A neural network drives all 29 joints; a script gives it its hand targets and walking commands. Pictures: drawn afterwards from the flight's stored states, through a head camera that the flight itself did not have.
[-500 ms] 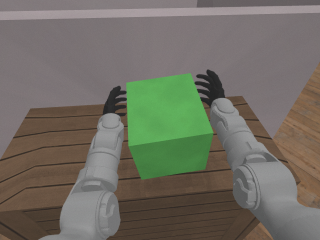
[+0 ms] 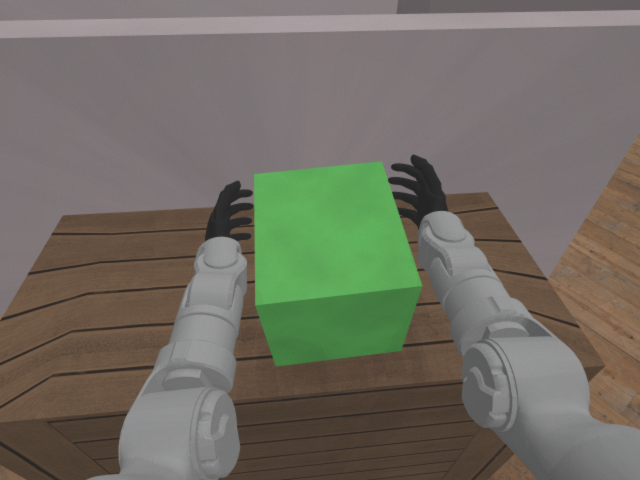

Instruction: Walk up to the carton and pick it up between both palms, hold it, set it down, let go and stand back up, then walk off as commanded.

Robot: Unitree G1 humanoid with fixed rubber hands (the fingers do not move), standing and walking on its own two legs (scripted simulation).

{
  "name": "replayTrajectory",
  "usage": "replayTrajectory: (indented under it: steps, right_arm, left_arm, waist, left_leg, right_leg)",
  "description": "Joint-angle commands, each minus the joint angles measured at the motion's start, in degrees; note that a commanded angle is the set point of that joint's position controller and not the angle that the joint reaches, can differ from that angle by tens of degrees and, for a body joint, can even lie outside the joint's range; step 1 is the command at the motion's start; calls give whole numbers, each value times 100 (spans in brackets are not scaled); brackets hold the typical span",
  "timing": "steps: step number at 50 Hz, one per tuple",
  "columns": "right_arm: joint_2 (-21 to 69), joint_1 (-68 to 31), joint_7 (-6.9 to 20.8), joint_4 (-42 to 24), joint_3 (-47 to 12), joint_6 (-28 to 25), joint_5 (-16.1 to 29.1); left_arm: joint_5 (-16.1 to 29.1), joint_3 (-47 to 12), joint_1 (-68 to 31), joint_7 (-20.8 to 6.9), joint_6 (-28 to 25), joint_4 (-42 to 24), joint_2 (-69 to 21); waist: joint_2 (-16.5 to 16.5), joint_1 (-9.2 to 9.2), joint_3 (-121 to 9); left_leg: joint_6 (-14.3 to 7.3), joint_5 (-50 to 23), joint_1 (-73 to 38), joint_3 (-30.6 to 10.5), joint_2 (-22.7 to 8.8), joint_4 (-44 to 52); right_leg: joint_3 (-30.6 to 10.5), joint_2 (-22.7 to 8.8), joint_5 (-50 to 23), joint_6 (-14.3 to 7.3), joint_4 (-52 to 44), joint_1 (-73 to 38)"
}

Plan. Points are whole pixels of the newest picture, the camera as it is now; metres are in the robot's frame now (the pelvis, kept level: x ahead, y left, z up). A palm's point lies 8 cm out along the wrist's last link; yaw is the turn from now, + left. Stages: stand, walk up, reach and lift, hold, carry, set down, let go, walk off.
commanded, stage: set down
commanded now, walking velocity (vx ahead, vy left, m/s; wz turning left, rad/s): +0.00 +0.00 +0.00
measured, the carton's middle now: (328, 263) +0.39 +0.00 +0.07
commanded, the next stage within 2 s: none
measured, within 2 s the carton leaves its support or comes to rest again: rests again in 1.78 s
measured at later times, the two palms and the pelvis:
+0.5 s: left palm (218, 249) +0.38 +0.15 +0.11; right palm (424, 229) +0.40 -0.13 +0.13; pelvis +0.00 +0.00 +0.00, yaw +0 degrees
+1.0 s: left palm (215, 259) +0.37 +0.15 +0.10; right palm (420, 238) +0.39 -0.12 +0.12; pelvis +0.00 +0.00 +0.00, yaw +0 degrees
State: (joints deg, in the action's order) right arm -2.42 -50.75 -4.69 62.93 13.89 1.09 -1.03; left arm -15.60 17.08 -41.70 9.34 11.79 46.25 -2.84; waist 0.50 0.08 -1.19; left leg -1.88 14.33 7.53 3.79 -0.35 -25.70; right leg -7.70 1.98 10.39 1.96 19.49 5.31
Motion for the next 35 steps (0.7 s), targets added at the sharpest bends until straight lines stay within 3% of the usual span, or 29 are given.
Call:
replayTrajectory:
  steps: [1,6,12,15,26,28,35]
  right_arm:
    - [3810,-2543,977,-580,-721,-281,-381]
    - [3839,-2509,1003,-664,-674,-356,-490]
    - [3834,-2430,991,-818,-577,-413,-675]
    - [3857,-2465,1036,-816,-539,-444,-750]
    - [3826,-2296,1036,-932,-417,-592,-940]
    - [3867,-2336,1045,-1010,-438,-624,-951]
    - [3818,-2246,1058,-989,-349,-714,-1039]
  left_arm:
    - [20,-723,-3845,-951,-659,-676,-3458]
    - [-74,-657,-3746,-970,-687,-664,-3480]
    - [-159,-483,-3541,-1040,-728,-461,-3351]
    - [-130,-537,-3772,-1007,-802,-615,-3377]
    - [-191,-483,-3430,-1077,-905,-397,-3379]
    - [-220,-450,-3411,-1084,-929,-359,-3338]
    - [-228,-488,-3368,-1076,-1016,-375,-3357]
  waist:
    - [24,-276,-2016]
    - [86,-321,-2077]
    - [-113,-343,-1868]
    - [-9,-382,-2057]
    - [-58,-329,-2009]
    - [-65,-421,-2054]
    - [3,-366,-2017]
  left_leg:
    - [479,-2634,-465,-163,-188,547]
    - [489,-2762,-540,-116,-182,541]
    - [412,-2534,-362,-58,-189,605]
    - [442,-2469,-350,-39,-179,596]
    - [422,-2503,-360,-42,-164,558]
    - [401,-2541,-299,1,-158,546]
    - [422,-2533,-361,-11,-163,535]
  right_leg:
    - [978,158,-1116,-258,-263,-328]
    - [991,152,-1175,-248,-231,-339]
    - [984,121,-1188,-210,-238,-458]
    - [1004,131,-1084,-210,-195,-385]
    - [1018,129,-1111,-200,-213,-335]
    - [1022,114,-1218,-180,-158,-374]
    - [1040,132,-1055,-206,-186,-243]
